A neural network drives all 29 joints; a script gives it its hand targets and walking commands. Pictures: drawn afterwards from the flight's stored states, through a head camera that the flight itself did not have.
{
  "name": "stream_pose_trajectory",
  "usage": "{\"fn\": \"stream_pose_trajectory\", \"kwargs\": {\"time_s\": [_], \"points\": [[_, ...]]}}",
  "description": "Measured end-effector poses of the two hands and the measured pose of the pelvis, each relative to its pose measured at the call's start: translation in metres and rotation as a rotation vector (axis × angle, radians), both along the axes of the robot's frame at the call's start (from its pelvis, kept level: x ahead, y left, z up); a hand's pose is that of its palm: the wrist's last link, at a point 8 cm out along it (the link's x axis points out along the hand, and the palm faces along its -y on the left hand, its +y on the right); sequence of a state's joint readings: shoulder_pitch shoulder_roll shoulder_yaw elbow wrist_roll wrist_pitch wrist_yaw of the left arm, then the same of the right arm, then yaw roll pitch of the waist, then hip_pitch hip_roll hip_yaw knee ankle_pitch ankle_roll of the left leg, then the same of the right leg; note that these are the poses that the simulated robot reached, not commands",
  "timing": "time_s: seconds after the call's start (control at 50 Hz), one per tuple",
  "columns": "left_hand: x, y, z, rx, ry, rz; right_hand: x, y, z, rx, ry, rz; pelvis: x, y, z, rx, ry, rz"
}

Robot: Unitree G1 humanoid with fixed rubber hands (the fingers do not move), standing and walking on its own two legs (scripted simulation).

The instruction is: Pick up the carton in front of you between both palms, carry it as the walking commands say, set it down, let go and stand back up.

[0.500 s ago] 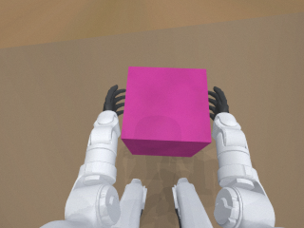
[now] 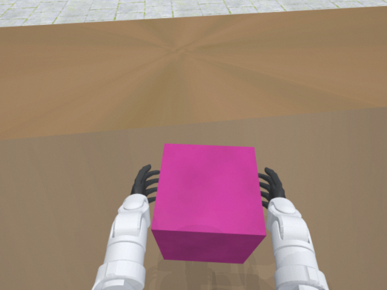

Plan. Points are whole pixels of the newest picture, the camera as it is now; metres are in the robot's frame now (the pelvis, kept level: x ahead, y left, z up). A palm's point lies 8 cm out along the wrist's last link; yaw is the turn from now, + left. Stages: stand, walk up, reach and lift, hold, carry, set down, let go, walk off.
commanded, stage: reach and lift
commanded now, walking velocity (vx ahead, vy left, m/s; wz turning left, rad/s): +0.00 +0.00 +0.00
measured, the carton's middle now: (206, 207) +0.32 +0.00 -0.07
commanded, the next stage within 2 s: hold in 1.14 s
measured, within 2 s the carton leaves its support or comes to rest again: neither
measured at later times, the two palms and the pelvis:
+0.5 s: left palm (134, 196) +0.29 +0.15 +0.04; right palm (281, 200) +0.29 -0.15 +0.04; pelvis -0.01 +0.00 +0.01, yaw +0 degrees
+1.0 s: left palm (133, 192) +0.29 +0.15 +0.05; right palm (281, 196) +0.29 -0.15 +0.05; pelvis +0.01 +0.00 +0.02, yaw +0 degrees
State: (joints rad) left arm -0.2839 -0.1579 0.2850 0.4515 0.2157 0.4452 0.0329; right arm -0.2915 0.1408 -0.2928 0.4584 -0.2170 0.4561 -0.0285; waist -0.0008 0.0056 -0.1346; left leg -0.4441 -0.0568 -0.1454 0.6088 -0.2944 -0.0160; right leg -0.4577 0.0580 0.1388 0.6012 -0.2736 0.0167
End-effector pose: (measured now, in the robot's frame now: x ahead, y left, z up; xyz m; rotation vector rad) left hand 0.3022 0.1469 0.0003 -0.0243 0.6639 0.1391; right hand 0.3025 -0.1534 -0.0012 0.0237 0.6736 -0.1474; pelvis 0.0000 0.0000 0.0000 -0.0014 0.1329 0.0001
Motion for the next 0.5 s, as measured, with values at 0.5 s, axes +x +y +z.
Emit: {"fn": "stream_pose_trajectory", "kwargs": {"time_s": [0.5], "points": [[-0.017, 0.002, 0.039, 0.021, 0.009, -0.019, -0.017, 0.002, 0.039, -0.022, 0.009, 0.017, -0.013, -0.001, 0.012, 0.001, -0.192, 0.000]]}}
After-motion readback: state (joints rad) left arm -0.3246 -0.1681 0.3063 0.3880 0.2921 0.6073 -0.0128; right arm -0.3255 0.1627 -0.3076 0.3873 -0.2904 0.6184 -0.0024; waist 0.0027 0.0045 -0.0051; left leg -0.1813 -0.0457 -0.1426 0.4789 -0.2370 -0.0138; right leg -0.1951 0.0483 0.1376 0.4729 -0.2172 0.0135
